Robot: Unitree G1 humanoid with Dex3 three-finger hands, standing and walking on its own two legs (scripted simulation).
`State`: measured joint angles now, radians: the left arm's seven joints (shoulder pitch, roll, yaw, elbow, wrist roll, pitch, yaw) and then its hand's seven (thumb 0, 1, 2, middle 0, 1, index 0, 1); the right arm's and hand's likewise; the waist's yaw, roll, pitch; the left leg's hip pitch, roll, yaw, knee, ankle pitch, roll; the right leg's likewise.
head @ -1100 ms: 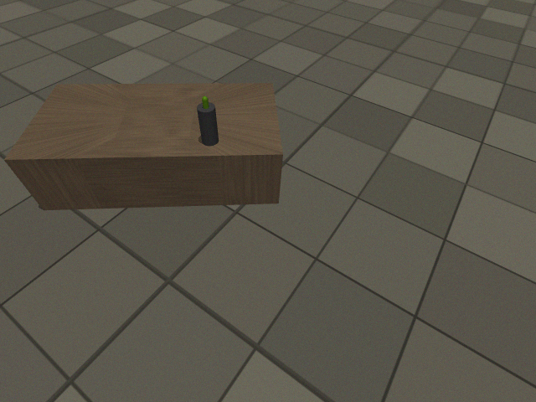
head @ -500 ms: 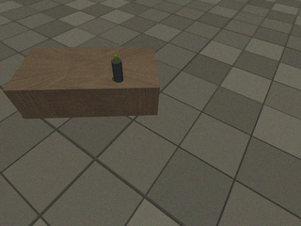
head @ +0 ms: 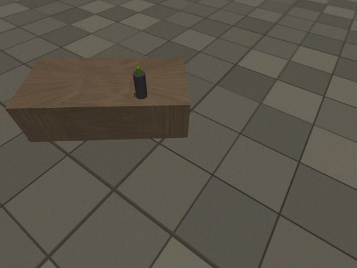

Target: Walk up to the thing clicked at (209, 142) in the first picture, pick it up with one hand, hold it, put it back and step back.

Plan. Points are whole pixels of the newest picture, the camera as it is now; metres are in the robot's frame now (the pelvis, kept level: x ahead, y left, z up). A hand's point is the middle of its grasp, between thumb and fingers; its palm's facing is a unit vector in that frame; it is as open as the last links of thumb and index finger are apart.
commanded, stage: stand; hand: left
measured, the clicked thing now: (140, 82) +1.19 +0.22 -0.34
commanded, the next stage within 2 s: walk up in 0.02 s
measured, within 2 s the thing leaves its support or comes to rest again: neither
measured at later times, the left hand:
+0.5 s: hand out of the picture +0.10 +0.22 -0.14, palm faces +0.09 -0.91 -0.41, open 7.3 cm
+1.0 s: hand (97, 182) +0.39 +0.25 -0.15, palm faces +0.04 -0.94 -0.34, open 7.3 cm
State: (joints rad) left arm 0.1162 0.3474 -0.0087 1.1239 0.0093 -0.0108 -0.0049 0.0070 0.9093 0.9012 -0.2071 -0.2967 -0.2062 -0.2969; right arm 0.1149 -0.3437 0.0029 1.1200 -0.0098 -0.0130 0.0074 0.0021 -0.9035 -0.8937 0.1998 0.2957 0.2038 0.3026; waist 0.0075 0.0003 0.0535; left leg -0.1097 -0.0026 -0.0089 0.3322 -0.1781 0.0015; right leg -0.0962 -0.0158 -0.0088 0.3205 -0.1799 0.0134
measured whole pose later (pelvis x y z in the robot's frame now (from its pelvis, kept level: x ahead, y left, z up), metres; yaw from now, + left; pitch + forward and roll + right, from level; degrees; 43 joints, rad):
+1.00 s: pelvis +0.34 -0.02 -0.01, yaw +4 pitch -4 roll +1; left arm 0.28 0.43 0.05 0.84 -0.01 -0.05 -0.05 0.01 0.91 0.90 -0.21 -0.30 -0.21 -0.30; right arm 0.27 -0.37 -0.05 0.82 -0.01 -0.08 0.05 0.00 -0.90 -0.89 0.20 0.30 0.21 0.30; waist 0.00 -0.05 0.11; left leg -0.14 0.03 0.08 0.49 -0.28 0.01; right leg -0.48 -0.08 0.05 0.96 -0.32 -0.02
